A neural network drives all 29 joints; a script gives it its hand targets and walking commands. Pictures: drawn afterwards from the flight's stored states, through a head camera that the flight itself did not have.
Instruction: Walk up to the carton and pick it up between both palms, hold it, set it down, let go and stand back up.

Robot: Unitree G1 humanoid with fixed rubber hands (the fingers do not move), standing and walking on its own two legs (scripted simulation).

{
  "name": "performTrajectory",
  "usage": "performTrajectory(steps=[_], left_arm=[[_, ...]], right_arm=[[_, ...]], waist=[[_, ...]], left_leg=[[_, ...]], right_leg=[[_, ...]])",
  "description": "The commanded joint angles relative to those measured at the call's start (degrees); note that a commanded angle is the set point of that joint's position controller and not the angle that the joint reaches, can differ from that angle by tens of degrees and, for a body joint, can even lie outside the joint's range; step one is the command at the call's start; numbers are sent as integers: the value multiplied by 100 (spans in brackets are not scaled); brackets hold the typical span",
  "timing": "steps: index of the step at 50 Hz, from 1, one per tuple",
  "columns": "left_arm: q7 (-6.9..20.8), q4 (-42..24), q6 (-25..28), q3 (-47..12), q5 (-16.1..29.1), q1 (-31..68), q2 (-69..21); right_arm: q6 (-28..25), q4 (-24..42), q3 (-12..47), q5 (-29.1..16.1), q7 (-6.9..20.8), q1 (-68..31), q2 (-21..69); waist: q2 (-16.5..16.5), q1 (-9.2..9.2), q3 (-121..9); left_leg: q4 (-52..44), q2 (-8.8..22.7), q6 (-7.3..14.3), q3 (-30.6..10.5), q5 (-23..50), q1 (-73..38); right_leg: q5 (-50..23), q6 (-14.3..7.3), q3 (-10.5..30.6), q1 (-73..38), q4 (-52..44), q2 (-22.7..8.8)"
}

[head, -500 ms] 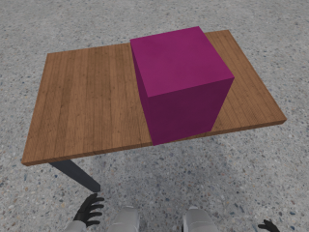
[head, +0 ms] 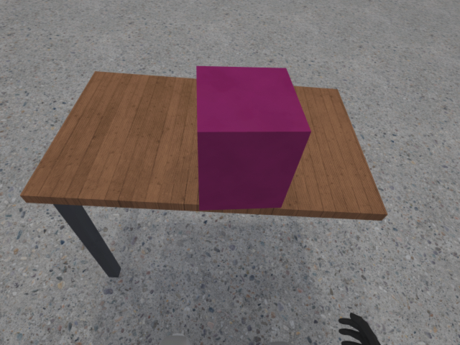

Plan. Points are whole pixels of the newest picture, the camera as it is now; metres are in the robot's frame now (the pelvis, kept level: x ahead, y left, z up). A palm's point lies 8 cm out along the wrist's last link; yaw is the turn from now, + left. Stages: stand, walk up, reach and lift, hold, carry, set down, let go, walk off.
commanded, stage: walk up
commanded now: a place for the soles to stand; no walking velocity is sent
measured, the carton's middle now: (241, 141) +0.53 -0.02 +0.02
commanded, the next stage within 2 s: none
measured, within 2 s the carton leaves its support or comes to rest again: neither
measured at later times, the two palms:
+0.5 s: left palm out of the picture +0.06 +0.23 -0.10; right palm out of the picture +0.08 -0.27 -0.10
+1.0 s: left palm out of the picture +0.03 +0.24 -0.12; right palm (363, 325) +0.18 -0.25 -0.10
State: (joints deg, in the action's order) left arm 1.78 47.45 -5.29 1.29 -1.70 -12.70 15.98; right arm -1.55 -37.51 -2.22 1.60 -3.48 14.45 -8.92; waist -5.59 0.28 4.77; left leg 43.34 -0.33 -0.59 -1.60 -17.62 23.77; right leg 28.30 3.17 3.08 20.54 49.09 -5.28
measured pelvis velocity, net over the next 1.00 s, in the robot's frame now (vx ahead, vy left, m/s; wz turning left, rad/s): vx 0.03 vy -0.03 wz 0.24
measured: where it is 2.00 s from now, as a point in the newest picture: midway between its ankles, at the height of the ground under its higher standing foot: outside the picture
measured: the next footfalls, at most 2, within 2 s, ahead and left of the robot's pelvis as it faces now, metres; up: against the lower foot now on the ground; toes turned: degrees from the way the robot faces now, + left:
right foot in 0.02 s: +0.04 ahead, -0.17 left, +0.00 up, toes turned +0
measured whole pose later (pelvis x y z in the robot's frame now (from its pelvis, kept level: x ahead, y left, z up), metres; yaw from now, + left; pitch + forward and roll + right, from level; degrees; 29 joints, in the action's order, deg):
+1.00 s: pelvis +0.03 -0.03 +0.01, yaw +14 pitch -2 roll -2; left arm 0.1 49.1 -3.1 0.1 -1.1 -13.7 15.7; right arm 0.0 -47.4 0.4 0.3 -1.1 13.3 -13.6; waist 0.3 0.9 2.3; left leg 44.4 -4.7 -1.5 -14.6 -20.3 22.0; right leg 26.0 2.4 -12.5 9.9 38.6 -6.0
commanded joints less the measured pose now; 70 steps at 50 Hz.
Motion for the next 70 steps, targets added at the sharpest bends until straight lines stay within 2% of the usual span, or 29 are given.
performTrajectory(steps=[1,2,3,4,5,6,7,9,11,12,14,16,23,26,30,36,42,46,49,53,55,57,59,60,61,63,64,67,70], left_arm=[[-84,-236,456,158,66,-749,359],[-126,-331,521,233,50,-742,707],[-166,-467,525,281,141,-234,1126],[-203,-470,520,317,167,223,1177],[-211,-516,525,208,160,490,829],[-219,-558,522,113,132,559,612],[-230,-595,519,76,76,570,551],[-158,-484,525,85,72,278,596],[-85,-371,527,57,114,-12,534],[-104,-394,515,31,150,52,467],[-168,-391,482,49,159,142,561],[-162,-304,453,56,150,101,658],[-188,-257,437,-12,97,86,525],[-196,-241,456,-55,72,-28,450],[-220,-210,480,-61,46,-83,477],[-233,-182,429,-11,39,-105,598],[-211,-183,343,37,51,-123,693],[-189,-191,310,44,54,-96,724],[-169,-215,291,26,57,-95,682],[-162,-235,300,-9,59,-299,570],[-174,-212,346,-13,63,-434,552],[-194,-165,409,15,67,-555,649],[-227,-88,442,89,54,-692,908],[-243,-63,437,118,39,-690,1004],[-251,-63,424,139,18,-632,1037],[-235,-111,380,145,-4,-451,1013],[-208,-118,358,128,-4,-352,982],[-136,-115,269,-26,38,-185,717],[-110,-137,218,-131,93,-394,529]], right_arm=[[121,198,-191,105,208,-156,-935],[139,180,-84,51,264,66,-624],[133,180,-25,11,243,210,-475],[115,67,-79,73,216,172,-611],[93,-81,-93,49,246,97,-748],[54,-224,-61,-23,294,91,-709],[4,-318,-31,-81,326,204,-642],[-59,-367,-16,-19,330,188,-673],[-67,-380,-47,7,297,4,-888],[-45,-493,-29,-69,310,63,-917],[-5,-662,-3,-90,338,215,-907],[-3,-730,3,-39,323,258,-959],[-62,-858,43,-127,316,345,-1098],[-55,-874,52,-160,294,371,-1180],[-33,-880,58,-155,248,439,-1227],[24,-829,57,-134,204,372,-1241],[81,-737,69,-123,201,220,-1249],[84,-698,65,-123,213,174,-1291],[82,-682,40,-140,214,162,-1389],[112,-681,12,-163,189,112,-1561],[133,-682,28,-162,177,35,-1563],[139,-666,77,-146,183,-82,-1455],[129,-626,129,-97,192,-90,-1272],[131,-589,140,-58,194,-83,-1213],[134,-564,150,-35,200,-83,-1169],[137,-543,155,-28,226,-38,-1126],[135,-549,156,-27,243,-13,-1105],[109,-686,114,-108,274,252,-1290],[145,-838,38,-173,202,372,-1694]], waist=[[1113,151,-794],[150,79,-789],[-506,-126,-384],[-279,-225,-9],[-45,-303,236],[-5,-328,294],[-217,-362,214],[-405,-248,160],[-382,-83,163],[-429,-79,193],[-453,-130,375],[-229,-140,419],[697,-9,63],[1141,39,-314],[1272,10,-766],[1028,-40,-906],[581,-41,-565],[549,-56,-364],[763,-58,-292],[1230,17,-305],[1312,70,-355],[1144,129,-473],[670,151,-675],[556,157,-667],[447,155,-630],[264,93,-498],[203,38,-396],[625,-110,-184],[1265,-56,-23]], left_leg=[[-487,230,513,-1083,-1063,135],[410,-177,214,-682,-981,513],[798,-372,35,-242,-1494,702],[1006,34,72,-495,-1161,142],[715,107,95,-475,-783,-188],[48,13,176,-422,-456,-241],[-470,2,234,-434,52,-281],[-738,-9,302,-532,531,-717],[-976,94,417,-996,532,-955],[-950,-34,389,-960,306,-611],[-926,-152,263,-715,23,-306],[-1034,-126,254,-731,140,-440],[-1454,100,345,-1416,742,86],[-1613,219,434,-1825,1227,112],[-1407,236,461,-1889,2182,-227],[-889,97,448,-1562,2631,-276],[-515,-55,417,-1274,2200,6],[-473,-78,443,-1261,2145,18],[-748,-18,536,-1582,2104,67],[-1442,262,754,-2571,1607,251],[-1526,262,722,-2701,1492,315],[-1126,-24,489,-2124,1690,488],[-136,-334,213,-1112,1817,479],[104,-314,161,-808,1551,497],[193,-254,149,-664,1268,478],[106,-169,207,-592,1046,289],[-117,-132,275,-639,1190,4],[-832,1,535,-1299,1940,-659],[-1966,624,1044,-3010,875,37]], right_leg=[[-1297,-167,-340,-1132,-2333,188],[-533,-427,1138,-1034,-2856,-763],[76,-1003,2612,-205,-3490,-1691],[702,-1329,2891,711,-3672,-1896],[834,-1217,2180,960,-3585,-1613],[478,-905,1178,685,-3368,-1140],[159,-666,582,415,-3090,-803],[63,-576,481,516,-2917,-686],[340,-581,347,603,-3016,-592],[656,-575,169,315,-3170,-464],[1167,-624,222,125,-3360,-658],[1102,-677,157,177,-3325,-708],[45,-624,-615,-841,-2509,-253],[-602,-604,-734,-1307,-2150,-57],[-1208,-606,-791,-1567,-2003,-30],[-1779,-647,-924,-1639,-1924,-171],[-1558,-767,-981,-1393,-2041,-422],[-1349,-800,-1079,-1174,-2026,-495],[-1176,-708,-1199,-1140,-1771,-288],[-655,-561,-1099,-1247,-1474,107],[-601,-571,-973,-1398,-1644,138],[-1099,-679,-855,-1793,-1986,-95],[-1719,-962,-630,-2000,-2402,-810],[-2068,-1144,-598,-1998,-2481,-1192],[-2355,-1282,-646,-1951,-2489,-1400],[-2429,-1332,-869,-1651,-2441,-1428],[-2111,-1230,-1018,-1294,-2408,-1300],[-782,-755,-1454,-551,-1893,-461],[158,-475,-1169,-802,-1453,126]])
